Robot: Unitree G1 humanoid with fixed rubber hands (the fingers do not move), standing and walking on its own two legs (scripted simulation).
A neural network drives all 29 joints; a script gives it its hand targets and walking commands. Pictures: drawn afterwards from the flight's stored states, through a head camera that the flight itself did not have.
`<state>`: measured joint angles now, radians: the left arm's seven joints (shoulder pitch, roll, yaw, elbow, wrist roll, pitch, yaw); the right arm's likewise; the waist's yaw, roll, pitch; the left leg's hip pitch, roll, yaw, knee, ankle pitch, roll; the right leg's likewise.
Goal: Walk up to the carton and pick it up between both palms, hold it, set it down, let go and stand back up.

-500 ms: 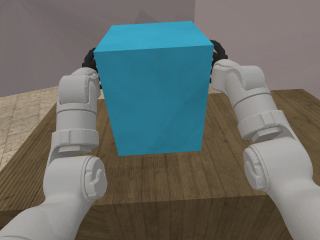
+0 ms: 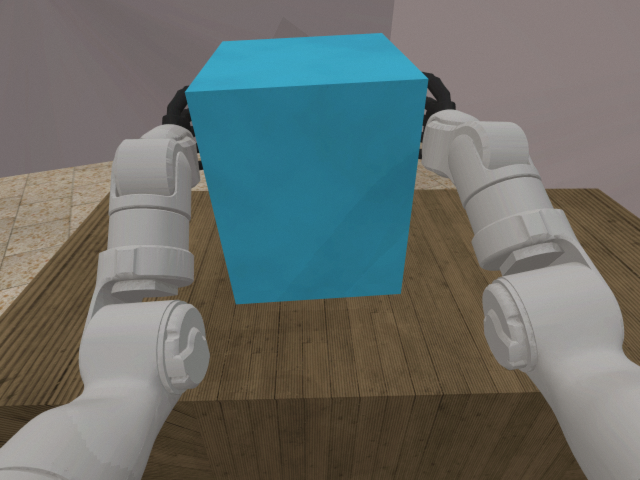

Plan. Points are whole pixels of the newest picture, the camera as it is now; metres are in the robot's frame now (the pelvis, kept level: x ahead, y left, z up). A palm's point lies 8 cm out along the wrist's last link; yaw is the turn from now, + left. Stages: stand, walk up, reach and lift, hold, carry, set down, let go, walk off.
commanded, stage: hold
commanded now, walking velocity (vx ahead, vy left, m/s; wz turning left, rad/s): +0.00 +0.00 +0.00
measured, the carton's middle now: (310, 165) +0.39 +0.00 +0.28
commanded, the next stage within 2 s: none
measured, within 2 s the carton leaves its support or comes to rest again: neither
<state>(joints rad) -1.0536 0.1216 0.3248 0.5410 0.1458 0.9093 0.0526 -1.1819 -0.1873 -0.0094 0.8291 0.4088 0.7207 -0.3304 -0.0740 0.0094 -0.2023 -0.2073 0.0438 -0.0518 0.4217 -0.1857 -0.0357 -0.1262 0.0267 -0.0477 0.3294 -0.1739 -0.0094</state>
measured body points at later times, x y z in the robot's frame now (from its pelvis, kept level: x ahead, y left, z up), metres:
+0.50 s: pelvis +0.01 +0.01 +0.00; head -0.09 +0.01 +0.44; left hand +0.39 +0.15 +0.30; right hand +0.38 -0.15 +0.31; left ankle +0.03 +0.14 -0.74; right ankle +0.00 -0.11 -0.74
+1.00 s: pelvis +0.00 +0.00 +0.00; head -0.09 +0.00 +0.44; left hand +0.39 +0.14 +0.31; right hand +0.39 -0.15 +0.31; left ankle +0.03 +0.14 -0.74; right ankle +0.00 -0.11 -0.74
